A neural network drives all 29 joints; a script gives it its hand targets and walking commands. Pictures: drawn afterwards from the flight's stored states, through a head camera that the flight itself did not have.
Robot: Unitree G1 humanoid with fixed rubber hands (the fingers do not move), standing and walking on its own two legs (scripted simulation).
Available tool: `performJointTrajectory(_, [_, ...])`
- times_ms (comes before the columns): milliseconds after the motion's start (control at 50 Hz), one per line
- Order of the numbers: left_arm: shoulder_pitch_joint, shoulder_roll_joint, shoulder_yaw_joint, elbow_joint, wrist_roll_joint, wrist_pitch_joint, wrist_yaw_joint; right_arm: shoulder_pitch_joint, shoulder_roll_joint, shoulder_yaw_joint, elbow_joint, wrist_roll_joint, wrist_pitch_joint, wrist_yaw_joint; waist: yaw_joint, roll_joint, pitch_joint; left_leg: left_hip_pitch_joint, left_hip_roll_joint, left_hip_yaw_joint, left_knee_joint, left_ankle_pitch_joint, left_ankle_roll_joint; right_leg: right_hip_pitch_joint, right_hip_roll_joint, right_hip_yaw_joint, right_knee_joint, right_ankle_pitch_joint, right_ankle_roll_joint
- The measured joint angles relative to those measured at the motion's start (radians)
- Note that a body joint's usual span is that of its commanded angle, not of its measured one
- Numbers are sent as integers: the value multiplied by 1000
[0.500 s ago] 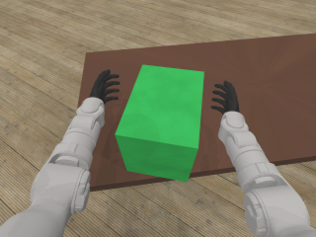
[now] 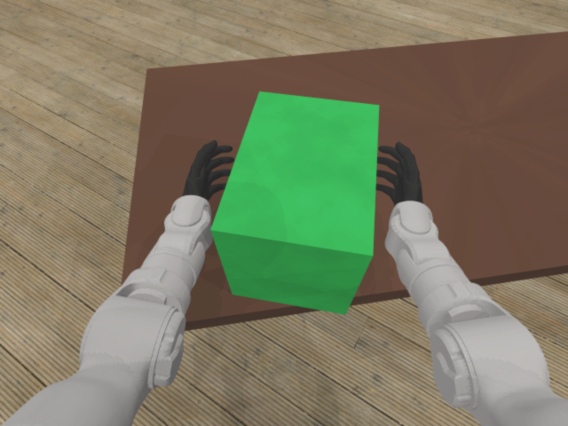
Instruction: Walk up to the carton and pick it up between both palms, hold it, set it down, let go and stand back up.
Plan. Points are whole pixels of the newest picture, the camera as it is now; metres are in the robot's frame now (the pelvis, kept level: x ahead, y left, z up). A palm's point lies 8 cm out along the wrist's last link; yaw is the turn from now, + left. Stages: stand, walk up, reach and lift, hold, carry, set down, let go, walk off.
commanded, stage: reach and lift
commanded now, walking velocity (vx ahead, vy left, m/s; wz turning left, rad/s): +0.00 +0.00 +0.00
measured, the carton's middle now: (302, 203) +0.44 -0.04 +0.01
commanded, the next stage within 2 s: none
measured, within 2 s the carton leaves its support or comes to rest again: neither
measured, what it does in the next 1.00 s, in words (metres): stands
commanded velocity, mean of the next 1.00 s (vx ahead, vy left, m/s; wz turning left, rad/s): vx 0.00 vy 0.00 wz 0.00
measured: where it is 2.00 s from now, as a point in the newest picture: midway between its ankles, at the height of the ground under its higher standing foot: outside the picture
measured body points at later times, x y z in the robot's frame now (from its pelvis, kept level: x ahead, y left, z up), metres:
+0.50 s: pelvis +0.00 +0.00 +0.00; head +0.07 +0.01 +0.44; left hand +0.46 +0.11 +0.06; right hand +0.42 -0.18 +0.05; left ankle +0.03 +0.10 -0.73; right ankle +0.00 -0.16 -0.73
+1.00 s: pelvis +0.02 -0.01 +0.01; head +0.06 +0.01 +0.46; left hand +0.44 +0.10 +0.06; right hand +0.41 -0.18 +0.05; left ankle +0.03 +0.10 -0.73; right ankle +0.00 -0.16 -0.73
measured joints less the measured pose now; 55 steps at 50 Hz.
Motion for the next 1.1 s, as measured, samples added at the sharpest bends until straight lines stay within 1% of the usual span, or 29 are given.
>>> performJointTrajectory(100, [-5, -9, 0, 17, 0, -16, 3, -14, 4, -16, 12, 0, 0, 1, 0, 2, -5, -16, 0, 0, 8, 0, 1, -18, 0, 1, 11, -1, 1])
performJointTrajectory(260, [-15, -10, 0, 21, 0, -37, 3, -23, 27, -83, 13, -1, -1, 1, 1, 1, -5, -28, 0, 0, 14, 1, 4, -32, 0, 2, 20, -1, 2])
performJointTrajectory(340, [-15, -12, 0, 21, 0, -50, 3, -21, 41, -124, 13, -30, -7, 1, 1, -3, -5, -28, 0, 0, 14, 1, 4, -32, 0, 2, 20, -1, 2])
performJointTrajectory(380, [-15, -15, 7, 21, 2, -58, 3, -20, 48, -150, 13, -57, -14, 0, 1, -6, -5, -28, 0, 0, 14, 1, 5, -32, 0, 2, 20, -1, 2])
performJointTrajectory(420, [-16, -21, 27, 21, 24, -66, -1, -17, 58, -184, 13, -93, -25, 0, 3, -9, -5, -28, 0, 0, 14, 1, 5, -32, 0, 2, 20, -2, 2])
performJointTrajectory(460, [-20, -30, 60, 22, 74, -76, -25, -13, 76, -243, 10, -145, -40, 0, 6, -11, -5, -28, 0, 0, 14, 1, 7, -32, 0, 1, 20, -2, 2])
performJointTrajectory(500, [-26, -47, 104, 30, 147, -93, -58, -3, 100, -326, -7, -217, -56, 0, 16, -13, -5, -28, 0, 0, 14, 1, 10, -31, 0, 1, 20, -2, 2])
performJointTrajectory(540, [-27, -66, 159, 40, 204, -114, -61, 17, 123, -392, -30, -278, -83, 1, 25, -14, -6, -23, 0, 0, 13, 1, 11, -26, 1, 1, 17, -2, 2])
performJointTrajectory(580, [-26, -79, 198, 61, 246, -142, -61, 36, 137, -437, -41, -326, -111, 9, 32, -16, -6, -10, 0, 0, 7, 0, 11, -12, 1, 1, 10, -2, 2])
performJointTrajectory(660, [-10, -91, 235, 95, 289, -168, -61, 70, 149, -477, -40, -386, -125, 24, 35, -26, -6, 33, 0, 0, -13, 0, 11, 31, 1, 0, -10, -2, 2])
performJointTrajectory(740, [13, -97, 243, 109, 297, -168, -62, 102, 161, -490, -41, -402, -123, 31, 36, -35, -6, 75, 0, 0, -37, 0, 11, 72, 2, -2, -32, -2, 2])
performJointTrajectory(920, [40, -99, 243, 109, 302, -176, -62, 124, 173, -492, -41, -404, -128, 30, 36, -36, 3, 126, 0, 0, -64, 1, 11, 124, 3, -4, -62, -2, 1])
performJointTrajectory(1100, [51, -100, 243, 109, 304, -181, -62, 135, 183, -492, -41, -404, -136, 17, 35, -40, 9, 150, 0, 0, -76, 1, 11, 148, 3, -5, -74, -2, 0])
